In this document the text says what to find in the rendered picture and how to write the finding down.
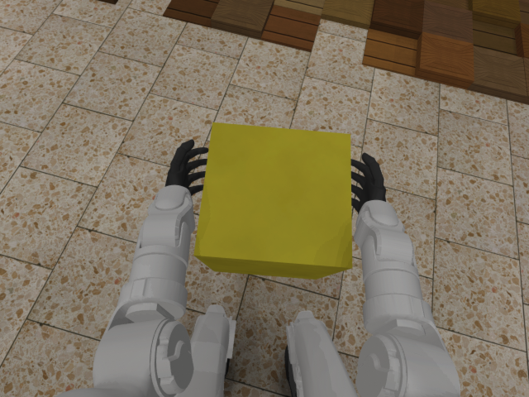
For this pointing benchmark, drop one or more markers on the right robot forearm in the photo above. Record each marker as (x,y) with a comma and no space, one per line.
(394,301)

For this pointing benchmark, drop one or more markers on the left robot foot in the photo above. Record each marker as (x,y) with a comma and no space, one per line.
(227,367)

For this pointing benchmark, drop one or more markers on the robot right thigh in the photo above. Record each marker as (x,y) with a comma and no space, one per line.
(322,370)

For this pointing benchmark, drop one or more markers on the left robot forearm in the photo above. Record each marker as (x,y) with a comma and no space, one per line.
(156,285)

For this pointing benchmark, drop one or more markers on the robot right hand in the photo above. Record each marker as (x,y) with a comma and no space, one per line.
(372,182)

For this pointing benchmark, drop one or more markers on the robot left hand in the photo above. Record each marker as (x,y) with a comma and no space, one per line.
(178,173)

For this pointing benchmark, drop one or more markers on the right robot upper arm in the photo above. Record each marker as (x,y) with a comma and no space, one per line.
(390,365)

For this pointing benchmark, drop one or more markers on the carton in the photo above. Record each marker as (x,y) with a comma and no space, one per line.
(276,202)

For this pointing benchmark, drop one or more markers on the left robot upper arm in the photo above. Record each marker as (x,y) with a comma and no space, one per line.
(145,359)

